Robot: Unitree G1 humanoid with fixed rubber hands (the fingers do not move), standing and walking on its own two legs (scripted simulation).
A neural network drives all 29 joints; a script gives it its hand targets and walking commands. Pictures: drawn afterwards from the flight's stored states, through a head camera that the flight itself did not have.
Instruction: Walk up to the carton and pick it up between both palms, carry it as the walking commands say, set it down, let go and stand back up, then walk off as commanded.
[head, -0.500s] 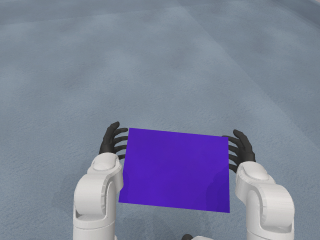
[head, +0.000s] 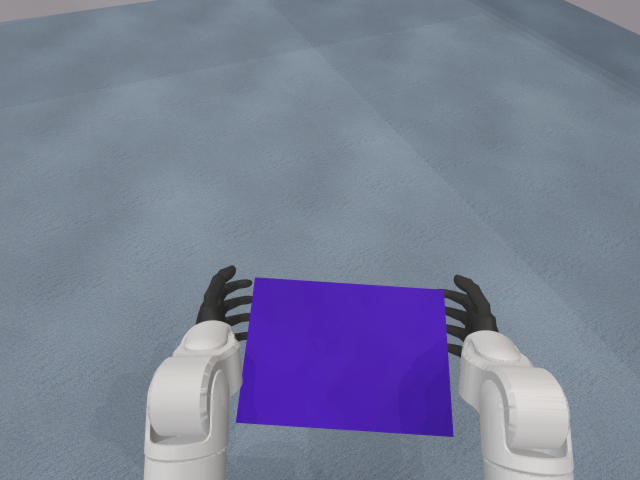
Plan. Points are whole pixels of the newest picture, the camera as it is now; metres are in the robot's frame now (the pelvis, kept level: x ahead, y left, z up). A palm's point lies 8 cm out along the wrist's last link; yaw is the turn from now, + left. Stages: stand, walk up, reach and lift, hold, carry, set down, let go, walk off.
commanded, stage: carry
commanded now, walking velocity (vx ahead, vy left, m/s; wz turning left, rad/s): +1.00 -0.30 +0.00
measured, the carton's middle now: (339, 363) +0.26 -0.01 -0.02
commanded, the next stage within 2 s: none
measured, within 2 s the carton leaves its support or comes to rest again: neither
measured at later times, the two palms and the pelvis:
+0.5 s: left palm (270, 109) +0.69 +0.09 +0.08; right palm (422, 95) +0.74 -0.20 +0.08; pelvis +0.46 -0.11 -0.01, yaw +9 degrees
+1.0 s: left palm (302, 34) +0.95 +0.03 +0.09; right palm (429, 30) +0.98 -0.26 +0.09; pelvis +0.70 -0.14 +0.00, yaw +6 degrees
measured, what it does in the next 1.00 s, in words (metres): walks ahead: right foot, then left foot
